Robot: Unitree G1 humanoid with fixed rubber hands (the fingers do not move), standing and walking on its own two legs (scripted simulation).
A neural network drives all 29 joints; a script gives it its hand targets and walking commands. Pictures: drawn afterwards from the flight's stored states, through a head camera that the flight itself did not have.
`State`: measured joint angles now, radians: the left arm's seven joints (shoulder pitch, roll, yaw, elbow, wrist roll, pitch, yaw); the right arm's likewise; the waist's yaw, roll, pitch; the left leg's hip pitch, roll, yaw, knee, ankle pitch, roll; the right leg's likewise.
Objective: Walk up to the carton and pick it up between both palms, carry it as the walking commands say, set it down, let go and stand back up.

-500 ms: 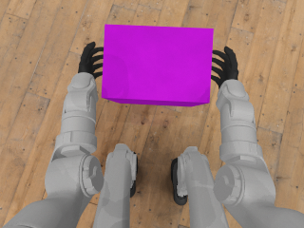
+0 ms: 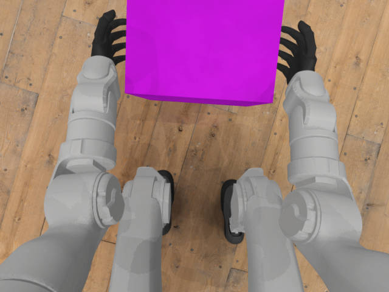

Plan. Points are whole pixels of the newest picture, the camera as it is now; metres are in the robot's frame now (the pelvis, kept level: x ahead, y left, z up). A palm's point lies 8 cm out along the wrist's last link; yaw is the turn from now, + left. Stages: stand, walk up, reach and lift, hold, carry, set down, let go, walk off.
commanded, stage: set down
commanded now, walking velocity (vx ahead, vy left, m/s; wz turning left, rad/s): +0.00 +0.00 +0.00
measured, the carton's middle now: (201, 59) +0.54 +0.02 -0.20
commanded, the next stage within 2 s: none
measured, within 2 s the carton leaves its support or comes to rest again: rests again in 1.52 s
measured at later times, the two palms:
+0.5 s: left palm (119, 63) +0.52 +0.19 -0.20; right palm (280, 77) +0.51 -0.15 -0.19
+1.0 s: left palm (126, 64) +0.53 +0.19 -0.23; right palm (279, 76) +0.52 -0.16 -0.22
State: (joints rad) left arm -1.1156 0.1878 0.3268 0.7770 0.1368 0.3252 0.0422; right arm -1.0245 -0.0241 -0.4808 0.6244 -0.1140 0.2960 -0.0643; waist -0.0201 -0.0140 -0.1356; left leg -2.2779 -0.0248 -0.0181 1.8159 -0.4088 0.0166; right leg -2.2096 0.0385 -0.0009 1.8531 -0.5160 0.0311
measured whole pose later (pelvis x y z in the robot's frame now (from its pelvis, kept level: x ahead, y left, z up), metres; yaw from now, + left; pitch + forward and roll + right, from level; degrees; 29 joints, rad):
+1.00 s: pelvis +0.00 +0.00 -0.09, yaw -1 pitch +42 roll -2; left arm -1.34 0.35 0.14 1.07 -0.08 0.17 0.06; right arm -1.24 -0.17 -0.33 0.89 0.06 0.16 -0.14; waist -0.01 -0.03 0.15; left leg -2.39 0.01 -0.02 2.14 -0.48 0.01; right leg -2.33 0.08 -0.01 2.18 -0.57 0.04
